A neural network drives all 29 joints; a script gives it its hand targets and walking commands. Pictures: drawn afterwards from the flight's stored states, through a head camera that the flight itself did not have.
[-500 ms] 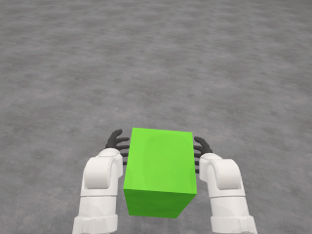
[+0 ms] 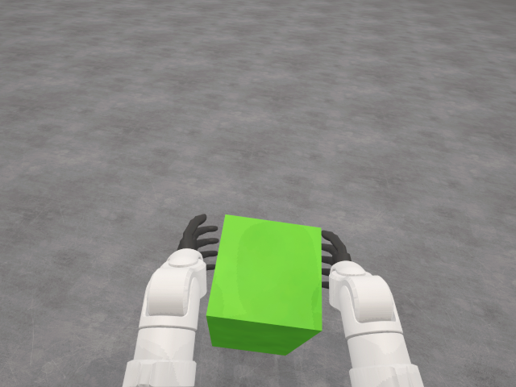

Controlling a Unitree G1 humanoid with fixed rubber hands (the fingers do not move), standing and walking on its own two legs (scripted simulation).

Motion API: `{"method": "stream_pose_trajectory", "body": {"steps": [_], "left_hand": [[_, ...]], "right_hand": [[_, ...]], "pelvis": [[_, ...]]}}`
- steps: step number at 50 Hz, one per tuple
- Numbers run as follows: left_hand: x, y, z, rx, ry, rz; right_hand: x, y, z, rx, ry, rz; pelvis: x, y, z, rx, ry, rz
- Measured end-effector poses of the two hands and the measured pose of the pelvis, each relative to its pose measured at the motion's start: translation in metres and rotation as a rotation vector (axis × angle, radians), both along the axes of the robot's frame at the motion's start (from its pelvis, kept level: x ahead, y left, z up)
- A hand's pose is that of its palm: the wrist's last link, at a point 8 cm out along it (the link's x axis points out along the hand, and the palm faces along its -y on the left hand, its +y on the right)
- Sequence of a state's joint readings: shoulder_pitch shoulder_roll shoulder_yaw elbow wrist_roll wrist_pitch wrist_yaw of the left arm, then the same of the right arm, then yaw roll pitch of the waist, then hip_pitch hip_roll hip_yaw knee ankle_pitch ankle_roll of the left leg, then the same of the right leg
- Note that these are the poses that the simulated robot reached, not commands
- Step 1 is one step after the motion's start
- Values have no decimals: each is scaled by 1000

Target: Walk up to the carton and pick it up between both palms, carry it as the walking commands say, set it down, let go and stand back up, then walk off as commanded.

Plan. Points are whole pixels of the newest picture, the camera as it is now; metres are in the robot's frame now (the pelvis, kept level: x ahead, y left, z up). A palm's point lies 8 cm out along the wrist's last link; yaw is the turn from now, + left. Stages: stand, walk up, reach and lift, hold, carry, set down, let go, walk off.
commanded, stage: carry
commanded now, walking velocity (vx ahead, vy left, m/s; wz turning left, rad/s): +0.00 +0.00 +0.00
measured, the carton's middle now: (259, 294) +0.30 +0.01 -0.02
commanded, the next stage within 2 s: hold in 0.34 s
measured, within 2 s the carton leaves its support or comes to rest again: neither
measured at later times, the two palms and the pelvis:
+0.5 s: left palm (184, 271) +0.29 +0.13 +0.06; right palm (334, 281) +0.29 -0.11 +0.04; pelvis +0.01 +0.00 +0.01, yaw +9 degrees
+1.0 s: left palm (206, 276) +0.28 +0.09 +0.07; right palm (355, 266) +0.31 -0.14 +0.06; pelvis -0.01 -0.07 +0.01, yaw +13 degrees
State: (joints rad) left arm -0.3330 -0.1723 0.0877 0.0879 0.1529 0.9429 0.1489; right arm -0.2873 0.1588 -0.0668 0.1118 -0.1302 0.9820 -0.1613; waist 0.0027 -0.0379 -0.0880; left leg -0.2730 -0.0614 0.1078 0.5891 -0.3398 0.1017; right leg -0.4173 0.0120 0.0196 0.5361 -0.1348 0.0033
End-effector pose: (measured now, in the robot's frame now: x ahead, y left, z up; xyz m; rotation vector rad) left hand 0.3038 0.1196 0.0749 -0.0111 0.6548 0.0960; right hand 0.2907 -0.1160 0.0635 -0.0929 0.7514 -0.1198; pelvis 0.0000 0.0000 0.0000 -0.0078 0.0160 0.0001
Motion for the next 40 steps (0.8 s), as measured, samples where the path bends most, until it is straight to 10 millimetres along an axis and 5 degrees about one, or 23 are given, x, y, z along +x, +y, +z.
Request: {"method": "stream_pose_trajectory", "body": {"steps": [18,27,40], "left_hand": [[6,-2,-8,20,-21,-12],[-14,6,-12,79,-21,4],[-20,-18,3,83,-38,59]], "right_hand": [[6,-2,-10,2,-16,16],[2,3,-25,51,-28,94],[7,-18,-11,64,-34,103]], "pelvis": [[4,-1,1,-6,-25,6],[5,-5,6,-3,-130,212],[0,-39,9,13,-187,229]]}}
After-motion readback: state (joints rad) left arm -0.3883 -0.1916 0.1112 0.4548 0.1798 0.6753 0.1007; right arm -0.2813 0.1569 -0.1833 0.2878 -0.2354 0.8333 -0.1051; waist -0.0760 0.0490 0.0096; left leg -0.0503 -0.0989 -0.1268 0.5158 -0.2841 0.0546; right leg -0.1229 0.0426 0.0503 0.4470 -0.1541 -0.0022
